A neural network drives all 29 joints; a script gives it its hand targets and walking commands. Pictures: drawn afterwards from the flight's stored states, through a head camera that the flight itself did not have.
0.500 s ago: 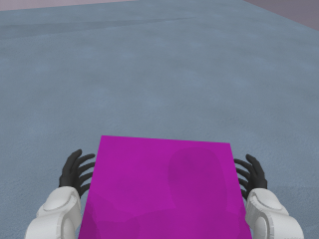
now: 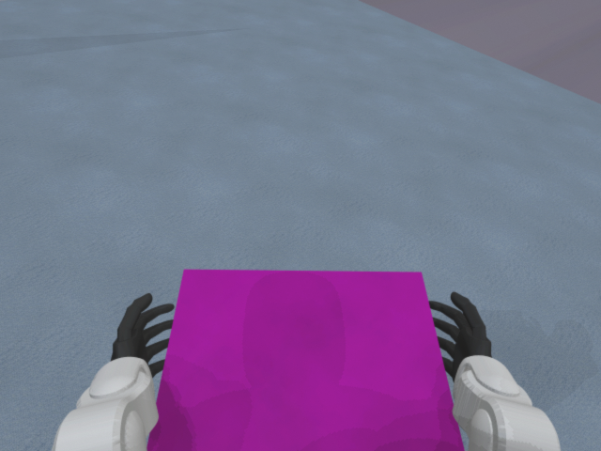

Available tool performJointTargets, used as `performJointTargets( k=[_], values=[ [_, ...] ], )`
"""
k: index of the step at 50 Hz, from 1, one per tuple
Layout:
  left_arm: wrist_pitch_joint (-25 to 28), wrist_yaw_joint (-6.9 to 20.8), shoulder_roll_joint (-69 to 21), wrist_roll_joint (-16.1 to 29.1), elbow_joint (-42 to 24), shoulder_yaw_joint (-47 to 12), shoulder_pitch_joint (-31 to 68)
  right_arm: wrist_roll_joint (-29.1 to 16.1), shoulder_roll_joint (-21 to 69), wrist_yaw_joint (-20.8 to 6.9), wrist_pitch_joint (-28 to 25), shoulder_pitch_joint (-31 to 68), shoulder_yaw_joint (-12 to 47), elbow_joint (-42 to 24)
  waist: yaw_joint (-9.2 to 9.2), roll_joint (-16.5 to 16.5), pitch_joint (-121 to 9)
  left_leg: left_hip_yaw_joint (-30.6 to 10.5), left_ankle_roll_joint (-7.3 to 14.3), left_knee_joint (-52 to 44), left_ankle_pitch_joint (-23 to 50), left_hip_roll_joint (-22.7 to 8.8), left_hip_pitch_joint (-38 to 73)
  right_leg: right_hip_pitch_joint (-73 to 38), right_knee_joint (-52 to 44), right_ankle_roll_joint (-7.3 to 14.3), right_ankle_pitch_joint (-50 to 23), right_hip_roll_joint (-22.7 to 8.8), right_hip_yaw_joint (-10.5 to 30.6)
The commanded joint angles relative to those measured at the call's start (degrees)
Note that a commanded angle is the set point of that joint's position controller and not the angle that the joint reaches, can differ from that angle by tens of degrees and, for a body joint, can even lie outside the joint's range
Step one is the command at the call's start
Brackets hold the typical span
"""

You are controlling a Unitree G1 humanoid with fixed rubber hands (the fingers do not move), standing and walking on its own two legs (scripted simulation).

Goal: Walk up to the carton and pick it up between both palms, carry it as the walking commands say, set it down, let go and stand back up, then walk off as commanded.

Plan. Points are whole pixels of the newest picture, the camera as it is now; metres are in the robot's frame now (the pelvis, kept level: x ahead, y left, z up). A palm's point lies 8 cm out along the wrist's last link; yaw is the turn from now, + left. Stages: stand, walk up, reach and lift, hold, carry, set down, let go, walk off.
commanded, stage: carry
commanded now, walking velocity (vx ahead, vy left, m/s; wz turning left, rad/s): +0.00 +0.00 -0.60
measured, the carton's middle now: (301, 380) +0.25 +0.00 +0.00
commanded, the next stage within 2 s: none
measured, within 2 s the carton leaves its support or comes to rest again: neither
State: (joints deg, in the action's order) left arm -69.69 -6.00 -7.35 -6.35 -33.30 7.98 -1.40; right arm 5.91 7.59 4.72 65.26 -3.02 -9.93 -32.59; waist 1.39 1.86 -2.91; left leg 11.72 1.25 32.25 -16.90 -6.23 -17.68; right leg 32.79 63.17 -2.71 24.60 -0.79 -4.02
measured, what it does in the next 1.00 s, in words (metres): walks backwards, turning right: right foot, then left foot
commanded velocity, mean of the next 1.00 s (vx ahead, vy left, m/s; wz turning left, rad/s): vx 0.00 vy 0.00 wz -0.60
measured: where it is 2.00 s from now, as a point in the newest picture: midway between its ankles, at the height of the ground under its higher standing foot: outside the picture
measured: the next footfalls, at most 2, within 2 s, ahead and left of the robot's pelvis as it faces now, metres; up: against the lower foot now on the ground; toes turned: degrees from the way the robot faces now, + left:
right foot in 0.22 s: -0.02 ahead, -0.15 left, +0.00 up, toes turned -19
left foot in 0.56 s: +0.02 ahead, +0.07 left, +0.00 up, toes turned -11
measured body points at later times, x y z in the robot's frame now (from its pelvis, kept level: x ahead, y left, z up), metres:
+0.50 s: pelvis -0.05 -0.02 -0.01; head -0.03 -0.02 +0.44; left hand +0.24 +0.07 +0.07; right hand +0.12 -0.28 +0.08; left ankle -0.02 +0.08 -0.70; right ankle -0.06 -0.14 -0.74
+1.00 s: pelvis -0.11 -0.02 -0.02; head -0.11 -0.03 +0.43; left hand +0.20 -0.04 +0.07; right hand -0.04 -0.33 +0.06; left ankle -0.04 +0.08 -0.70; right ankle -0.17 -0.11 -0.74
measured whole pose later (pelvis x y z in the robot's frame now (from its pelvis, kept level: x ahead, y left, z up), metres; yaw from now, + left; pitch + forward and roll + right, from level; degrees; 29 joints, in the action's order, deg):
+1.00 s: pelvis -0.11 -0.02 -0.02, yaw -38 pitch +3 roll -2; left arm -68.1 -5.9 -7.3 -6.3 -29.2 8.3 1.8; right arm 5.8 7.3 5.5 67.3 0.2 -11.8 -31.1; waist -0.5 -3.1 -3.3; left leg 10.2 -5.4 55.9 -32.5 -13.0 -29.1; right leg 21.2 36.0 1.2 17.8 -0.3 -7.9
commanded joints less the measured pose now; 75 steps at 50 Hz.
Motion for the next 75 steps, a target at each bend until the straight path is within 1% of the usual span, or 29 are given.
performJointTargets(
  k=[1, 6, 10, 11, 12, 13, 14, 16, 24, 27, 28, 29, 30, 32, 35, 42, 45, 46, 47, 48, 49, 51, 58, 61, 62, 63, 64, 66, 75],
  values=[
    [1.2, 13.0, -44.1, 23.3, -5.9, -47.3, 28.3, -20.2, 43.9, -11.6, 1.8, 22.6, 43.0, -4.4, -1.26, -11.4, -6.7, -5.8, 4.1, -11.9, 18.6, -13.7, 5.5, 0.3, 0.8, -0.8, -1.6, -2.2, -0.8],
    [0.6, 11.6, -41.9, 21.4, -3.5, -45.1, 24.4, -20.2, 41.3, -11.1, 2.7, 19.8, 42.7, -4.1, -2.31, -14.4, -11.0, -3.9, 4.7, -5.7, 29.5, -16.6, 10.9, -5.4, -14.3, -0.6, 1.2, -0.3, -4.9],
    [0.0, 11.7, -41.3, 20.3, -1.6, -43.9, 21.7, -19.6, 40.8, -11.0, 3.1, 20.6, 43.7, -4.1, -0.74, -13.1, -12.6, 0.4, -0.1, 4.0, 23.3, -16.7, 8.9, -16.0, -37.8, 0.8, -8.6, 1.2, -7.3],
    [0.0, 11.9, -41.2, 20.4, -1.1, -43.6, 21.8, -19.3, 40.3, -11.0, 3.1, 20.8, 43.6, -3.4, -0.15, -7.5, -11.7, 2.9, -3.4, 10.1, 16.2, -14.4, 1.5, -23.5, -45.1, 1.6, -13.8, -1.8, -2.8],
    [0.0, 12.0, -40.8, 20.5, -0.4, -43.0, 21.1, -18.7, 40.4, -10.9, 3.2, 21.3, 43.4, -2.8, 0.06, 4.8, -10.8, 3.1, -5.9, 21.3, -9.3, -10.1, -14.8, -34.0, -44.1, 4.3, -32.4, -12.3, 11.1],
    [1.1, 12.1, -41.3, 20.4, -1.5, -42.3, 21.1, -20.6, 42.1, -11.4, 3.1, 23.9, 47.0, -6.4, -0.3, 22.1, -11.0, 0.2, -8.5, 30.2, -27.6, -3.2, -23.4, -31.8, -40.7, 12.7, -57.4, -22.7, 27.6],
    [1.4, 12.3, -42.8, 22.0, -4.6, -43.9, 24.0, -21.2, 44.0, -11.3, 2.9, 25.4, 47.2, -5.7, -1.24, 10.9, -11.5, -7.3, -8.3, 35.4, -24.5, -4.8, -22.6, -31.4, -37.0, 13.9, -62.3, -19.8, 20.8],
    [2.3, 12.6, -44.0, 21.0, -3.7, -43.4, 23.7, -22.5, 46.1, -12.0, 2.2, 27.4, 48.6, -5.3, -1.52, 5.9, -12.0, -8.5, -7.1, 36.3, -16.6, -3.6, -20.3, -29.0, -37.3, 12.7, -52.9, -16.3, 14.6],
    [2.6, 12.3, -42.7, 20.1, -6.2, -44.5, 21.1, -22.6, 44.7, -11.6, 1.9, 22.9, 47.2, -5.6, -0.62, 7.3, -15.0, -6.4, -5.1, 16.3, -8.8, 2.3, -8.4, -23.3, -36.6, 12.2, -42.8, -13.0, 15.5],
    [1.6, 11.9, -41.1, 20.4, -5.7, -45.6, 21.9, -21.6, 43.0, -11.3, 2.6, 20.5, 45.0, -3.9, -2.05, 6.5, -15.5, -2.5, -4.6, -5.9, 0.2, 3.0, 6.1, -16.2, -33.1, 7.8, -32.5, -8.9, 13.5],
    [1.1, 11.7, -40.4, 20.4, -5.3, -46.0, 22.1, -21.2, 41.9, -11.2, 2.8, 20.4, 44.1, -3.0, -2.32, 0.3, -15.3, -8.7, -3.4, -12.1, 2.0, -3.9, 14.0, -8.2, -27.5, 5.1, -21.5, -5.7, 10.2],
    [0.6, 11.6, -40.5, 20.0, -5.3, -45.9, 21.8, -20.2, 40.5, -11.1, 2.9, 19.8, 43.3, -2.2, -1.8, -17.7, -12.4, -23.4, 2.6, -14.3, 15.4, -20.5, 17.6, 4.2, -16.4, 0.3, -0.4, 2.1, 0.8],
    [0.4, 11.9, -40.5, 21.0, -7.1, -46.9, 26.2, -20.4, 41.2, -11.3, 2.8, 19.2, 42.2, -2.1, -2.12, -20.6, -11.4, -25.2, 7.9, -14.1, 21.4, -25.9, 11.4, 3.8, -1.1, -0.2, 11.6, 0.2, -1.0],
    [0.3, 12.6, -42.0, 22.3, -5.0, -46.9, 28.3, -18.9, 41.6, -11.4, 2.7, 21.5, 41.4, -2.2, -2.12, -10.5, -7.1, -16.3, 6.9, -15.8, 13.7, -20.3, 2.6, 0.4, 7.9, -0.2, 5.4, -3.1, 2.0],
    [0.7, 12.5, -43.6, 22.4, -3.7, -46.0, 28.5, -19.6, 42.7, -11.3, 2.2, 24.5, 41.7, -2.9, -1.5, -11.1, -5.9, -7.5, 3.6, -14.1, 11.8, -14.9, 4.0, 0.7, 2.4, -0.4, -0.9, -2.8, -0.5],
    [-0.2, 10.9, -41.1, 20.1, -0.5, -42.9, 23.9, -19.8, 39.8, -10.6, 3.3, 22.1, 41.7, -2.3, -2.62, -14.5, -11.0, -3.7, 4.1, -5.3, 24.7, -18.0, 10.3, -5.9, -18.8, -0.1, 1.5, -0.7, -5.7],
    [-0.5, 11.2, -41.3, 19.9, 0.9, -42.2, 22.8, -19.6, 39.8, -10.4, 3.4, 22.7, 42.4, -1.6, -1.04, -11.9, -12.4, 0.8, -0.8, 2.9, 16.9, -16.5, 6.6, -15.8, -37.8, 1.4, -8.9, 0.7, -7.6],
    [-0.4, 11.4, -41.1, 20.0, 1.1, -42.0, 23.0, -19.3, 39.6, -10.4, 3.3, 23.0, 42.4, -1.0, -0.5, -6.0, -12.1, 2.9, -3.9, 9.1, 11.1, -14.3, -0.8, -23.3, -43.1, 2.0, -12.3, -3.2, -2.7],
    [-0.3, 11.5, -40.8, 20.0, 1.8, -41.2, 22.1, -19.0, 39.7, -10.4, 3.4, 23.6, 42.4, -0.9, -0.18, 6.2, -10.9, 3.2, -6.5, 20.3, -13.4, -9.6, -16.5, -32.2, -42.6, 4.9, -30.1, -13.8, 11.9],
    [0.6, 11.6, -40.6, 20.0, 0.4, -40.5, 22.0, -20.8, 40.8, -10.7, 3.4, 26.9, 45.9, -4.3, -0.37, 20.2, -11.1, -0.5, -8.7, 29.2, -26.2, -3.7, -23.9, -29.8, -40.6, 12.6, -50.4, -22.5, 27.0],
    [0.8, 11.7, -42.3, 21.2, -1.8, -42.2, 24.5, -21.4, 42.3, -10.6, 3.2, 28.6, 45.7, -3.7, -1.29, 10.7, -11.8, -7.2, -8.6, 34.4, -23.1, -5.0, -22.5, -28.3, -37.8, 13.7, -53.0, -19.8, 20.2],
    [2.0, 12.1, -44.4, 20.6, -1.6, -41.7, 24.4, -22.8, 45.4, -11.3, 2.5, 29.8, 47.4, -3.6, -1.63, 5.9, -12.7, -8.3, -7.4, 35.0, -14.7, -3.3, -20.2, -26.0, -37.5, 12.4, -46.8, -15.6, 12.7],
    [2.4, 12.0, -43.3, 20.2, -4.9, -42.9, 22.3, -22.6, 44.8, -11.2, 1.9, 25.6, 46.3, -4.2, -0.62, 7.3, -15.7, -6.3, -5.0, 16.7, -9.5, 2.3, -9.4, -21.5, -38.2, 12.2, -35.3, -13.6, 14.9],
    [1.4, 11.6, -40.8, 20.3, -4.2, -43.8, 22.5, -21.4, 42.5, -11.1, 2.6, 22.5, 44.0, -1.8, -2.05, 5.8, -16.4, -2.8, -4.1, -6.4, -0.5, 3.1, 4.4, -16.7, -34.3, 7.9, -27.0, -9.7, 11.9],
    [1.0, 11.5, -40.2, 20.2, -3.6, -43.9, 22.6, -21.1, 41.5, -11.1, 2.8, 22.4, 43.3, -0.8, -2.21, -1.6, -16.0, -10.0, -3.0, -12.5, -0.3, -4.0, 12.1, -9.1, -28.5, 5.3, -18.4, -6.7, 8.4],
    [0.4, 11.6, -40.6, 20.1, -4.3, -44.2, 23.2, -20.1, 40.5, -11.2, 2.9, 21.6, 42.3, 0.2, -1.93, -18.7, -11.8, -24.4, 3.0, -15.9, 6.9, -17.6, 11.9, 1.3, -19.2, 1.0, -1.5, 0.3, -0.3],
    [0.2, 11.7, -40.7, 20.8, -5.3, -44.6, 27.3, -20.5, 41.1, -11.5, 2.9, 21.5, 41.8, 0.2, -2.36, -19.6, -10.6, -26.5, 7.2, -16.8, 13.6, -22.7, 7.8, 1.4, -6.8, 0.5, 8.7, -0.4, -0.8],
    [0.3, 12.2, -42.5, 22.0, -3.6, -44.8, 28.7, -19.7, 41.5, -11.5, 2.7, 24.1, 41.4, -0.6, -2.02, -9.6, -8.2, -18.6, 6.4, -16.8, 11.0, -17.5, 0.5, -3.7, -1.6, 0.8, 4.2, -2.6, 2.8],
    [-0.6, 10.7, -41.0, 19.6, 1.6, -41.5, 23.8, -19.9, 39.2, -11.1, 3.6, 24.8, 41.5, 0.7, -1.39, -9.6, -13.3, -8.2, 3.3, -8.3, 19.4, -9.7, 8.1, -18.0, -42.5, 1.8, -9.0, 0.6, -5.3]
  ],
)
